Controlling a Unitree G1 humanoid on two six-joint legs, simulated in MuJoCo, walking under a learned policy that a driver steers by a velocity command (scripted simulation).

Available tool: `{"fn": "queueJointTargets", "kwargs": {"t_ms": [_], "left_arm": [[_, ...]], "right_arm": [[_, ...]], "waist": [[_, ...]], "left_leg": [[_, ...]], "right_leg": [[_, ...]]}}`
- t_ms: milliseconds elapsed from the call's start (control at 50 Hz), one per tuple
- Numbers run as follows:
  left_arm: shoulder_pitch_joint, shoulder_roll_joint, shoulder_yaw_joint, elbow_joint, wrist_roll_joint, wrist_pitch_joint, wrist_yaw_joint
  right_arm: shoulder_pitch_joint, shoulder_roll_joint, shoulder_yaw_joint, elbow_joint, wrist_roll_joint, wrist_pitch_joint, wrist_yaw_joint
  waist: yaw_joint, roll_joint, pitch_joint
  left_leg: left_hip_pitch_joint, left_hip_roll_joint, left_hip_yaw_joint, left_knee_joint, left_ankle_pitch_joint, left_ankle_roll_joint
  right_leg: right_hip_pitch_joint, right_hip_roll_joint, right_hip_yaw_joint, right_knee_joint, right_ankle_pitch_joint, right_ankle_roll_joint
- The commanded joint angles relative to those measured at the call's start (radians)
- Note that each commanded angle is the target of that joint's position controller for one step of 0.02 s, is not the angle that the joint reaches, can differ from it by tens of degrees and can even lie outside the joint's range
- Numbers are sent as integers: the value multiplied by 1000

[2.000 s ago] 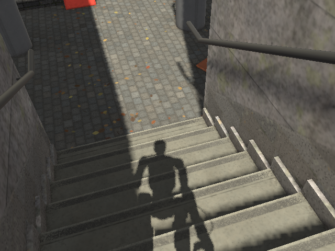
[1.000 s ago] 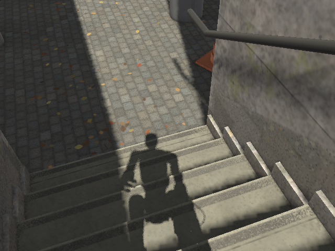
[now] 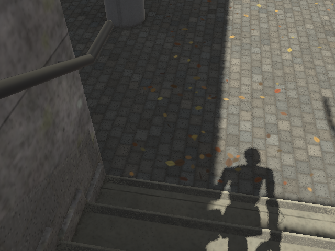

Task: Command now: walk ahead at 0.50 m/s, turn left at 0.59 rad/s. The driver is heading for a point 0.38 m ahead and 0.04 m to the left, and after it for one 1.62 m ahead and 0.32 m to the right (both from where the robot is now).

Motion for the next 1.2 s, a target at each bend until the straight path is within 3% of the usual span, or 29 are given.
{"fn": "queueJointTargets", "kwargs": {"t_ms": [20, 60, 100, 120, 160, 180, 300, 360, 440, 480, 500, 520, 540, 560, 580, 600, 660, 720, 780, 800, 820, 840, 880, 900, 940, 1000, 1080, 1140, 1200], "left_arm": [[340, 235, 91, 55, -42, -26, 12], [525, 333, 113, 75, 21, -35, -17], [525, 260, 115, 89, 47, -2, -26], [385, 107, 64, 67, 51, -9, -25], [303, -45, 9, 98, 33, -33, -2], [262, -45, 11, 103, 2, -60, 19], [313, 164, 25, 180, 27, -96, 21], [351, 121, 12, 206, -5, -80, 33], [114, 334, 90, 82, -32, -50, -29], [174, 131, 61, 27, -11, -66, -79], [182, 127, 71, 69, -47, -43, -24], [138, 122, 72, 45, -53, -32, 2], [-25, 82, 63, -73, -52, -66, -25], [145, 92, 69, 12, -71, -17, 8], [137, 135, 92, 37, -43, 43, 38], [261, 1, 43, 51, 61, 10, 7], [270, 95, 100, 61, 24, 13, -9], [14, 139, 95, -17, 2, -3, -5], [464, 219, 140, 145, -8, -23, 9], [654, 275, 169, 224, 0, -32, 10], [682, 373, 159, 219, -13, -55, 3], [747, 383, 168, 222, 0, -65, -18], [507, 246, 113, 186, -1, -74, -53], [419, 99, 56, 185, 38, -61, -58], [162, -15, -5, 98, 5, -55, -52], [81, 191, 23, 60, -1, -89, -16], [427, 141, 40, 112, -39, -87, 41], [430, 193, 45, 133, -8, -48, -46], [279, 175, 45, 59, -2, -41, -82]], "right_arm": [[-74, -241, -44, -72, 0, 18, 42], [277, 8, 2, -55, 59, 0, 85], [-126, -141, -29, -223, 64, 23, 49], [-137, -119, -22, -214, 40, 35, 31], [-65, -82, -20, -180, 19, 56, 51], [-44, -58, -12, -178, -34, 70, 82], [-253, -172, -63, -239, -19, 60, 104], [-341, -162, -57, -295, -48, 43, 65], [-172, -300, -122, -299, 26, 0, 13], [248, -280, -107, -160, 15, -9, -20], [292, -345, -139, -85, 122, 56, -57], [189, -341, -135, -96, 118, 77, -80], [41, -180, -68, -122, 18, 3, -13], [-124, -239, -113, -117, 93, 56, -63], [-216, -278, -121, -204, 62, 45, -69], [-375, -56, -25, -251, -19, -20, -32], [-349, -239, -64, -227, -10, -57, -8], [-181, -255, -57, -138, 8, -17, -13], [-328, -388, -93, -155, -25, 19, 35], [-276, -307, -73, -125, -53, 40, 50], [-59, -79, -24, -131, -20, 34, 91], [-223, -147, -29, -227, 15, 20, 89], [-366, -224, -50, -304, 45, -9, 44], [-338, -209, -41, -285, 17, -8, 24], [-313, -208, -33, -249, -24, 17, 10], [-282, -140, -2, -278, -31, 58, 46], [-665, -201, 7, -356, -28, 46, 51], [-580, -138, 2, -363, -31, 65, 71], [14, -323, -88, -166, 26, 19, 28]], "waist": [[208, 34, 44], [135, -280, -345], [253, -53, -51], [172, 125, 31], [33, 48, 153], [47, -3, 143], [82, 60, 82], [136, 0, 44], [1, 62, -21], [-98, 303, -328], [-134, 201, -124], [-59, 21, 52], [-14, -2, 102], [108, 83, 202], [117, -97, 194], [199, 179, -9], [206, 83, 64], [85, 102, 146], [310, -32, 67], [362, -206, 38], [190, -239, -160], [281, -88, -117], [234, -9, 120], [163, 91, 136], [67, 94, 153], [2, 60, 36], [342, 101, 114], [234, -44, 105], [-9, 106, 16]], "left_leg": [[-232, 144, -327, 99, 593, 145], [-824, -48, -17, 1077, 12, -16], [-1220, 85, -22, 1122, 246, -62], [-1074, 176, -110, 842, 515, -34], [-732, 285, -69, 588, 712, 25], [-662, 279, -21, 409, 801, 48], [-495, 225, 28, 82, 959, 48], [-609, 228, 54, -10, 736, 33], [199, 36, 281, -306, 539, 20], [903, 407, -283, -447, 1098, 406], [728, 522, -549, -586, 1133, 353], [497, 571, -541, -602, 1038, 323], [245, 485, -409, -490, 610, 333], [38, 502, -260, -535, 954, 240], [-113, 488, -214, -489, 1077, 185], [-370, 370, 31, -558, 525, 97], [-610, 314, 199, -464, 74, 76], [-232, 447, 60, -331, 189, 93], [-134, 320, 189, 252, 557, 26], [-318, 193, 183, 748, 304, -15], [-615, 98, 90, 961, 103, -38], [-881, 88, 44, 1031, 100, -87], [-1235, 211, -117, 917, 314, -52], [-1191, 253, -158, 789, 521, -27], [-716, 297, -84, 208, 910, -23], [-14, 182, 144, 205, 981, -54], [-631, 213, -1, -715, 1199, -84], [-132, 134, 147, -539, 1083, -26], [484, 186, 136, -717, 1145, 80]], "right_leg": [[515, -23, -50, -157, 17, -107], [1104, -409, 294, 297, 1014, -535], [840, -480, 468, 84, 267, -450], [559, -391, 323, 21, -12, -341], [46, -291, 146, -110, -66, -259], [-20, -210, 56, -134, -223, -251], [57, -255, 16, -50, -175, -262], [341, -262, 20, 48, -118, -256], [-28, -112, -98, 399, 223, -245], [-565, 93, -50, 1104, -973, -38], [-748, 105, 84, 1083, -967, -27], [-715, 43, 123, 1004, -929, -6], [-723, -17, 89, 923, -678, -40], [-490, -6, 136, 750, -738, -8], [-334, 48, 86, 651, -454, -1], [-60, -96, 113, 488, -36, -50], [300, 57, -88, 448, 15, 15], [90, 2, -50, 172, -116, 11], [458, 115, -220, -33, -128, -52], [685, 76, -97, -60, -27, -188], [971, -94, 221, 210, 683, -373], [1028, -188, 405, 181, 759, -442], [707, -323, 728, 84, -285, -424], [512, -275, 634, 84, -329, -366], [-112, -132, 442, -27, -404, -389], [-618, 74, 203, 111, -575, -334], [289, 71, 349, 411, -692, -267], [-70, 52, 464, 395, -467, -339], [-168, 119, 352, 856, -238, -194]]}}
Keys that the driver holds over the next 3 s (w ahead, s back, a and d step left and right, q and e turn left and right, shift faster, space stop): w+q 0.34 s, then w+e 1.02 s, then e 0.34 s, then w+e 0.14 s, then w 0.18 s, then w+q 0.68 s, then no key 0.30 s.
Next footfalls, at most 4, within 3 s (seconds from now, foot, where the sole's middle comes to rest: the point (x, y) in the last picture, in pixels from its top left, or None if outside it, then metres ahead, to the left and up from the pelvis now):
0.02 right None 0.12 -0.13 -0.82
0.42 left None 0.26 0.12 -0.82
0.80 right None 0.46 -0.10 -0.97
1.20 left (143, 232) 0.79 0.08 -1.13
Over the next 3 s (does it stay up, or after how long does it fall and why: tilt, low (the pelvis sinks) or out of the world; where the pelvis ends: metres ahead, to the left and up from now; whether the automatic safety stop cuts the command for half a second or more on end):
stays up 1.49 -0.30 -0.65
